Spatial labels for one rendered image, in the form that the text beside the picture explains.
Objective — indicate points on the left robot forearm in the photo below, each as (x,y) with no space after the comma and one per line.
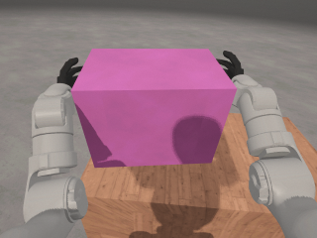
(52,133)

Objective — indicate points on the left robot hand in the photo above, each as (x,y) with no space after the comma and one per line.
(67,73)

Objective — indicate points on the pedestal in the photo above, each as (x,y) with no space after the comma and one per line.
(209,200)

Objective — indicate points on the right robot hand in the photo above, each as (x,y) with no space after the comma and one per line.
(233,66)

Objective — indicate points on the carton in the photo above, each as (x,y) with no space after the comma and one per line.
(152,107)

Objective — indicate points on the right robot forearm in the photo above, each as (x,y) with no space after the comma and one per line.
(267,135)

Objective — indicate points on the right robot upper arm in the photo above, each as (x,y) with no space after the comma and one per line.
(286,188)

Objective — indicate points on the left robot upper arm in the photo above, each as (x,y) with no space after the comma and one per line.
(51,209)

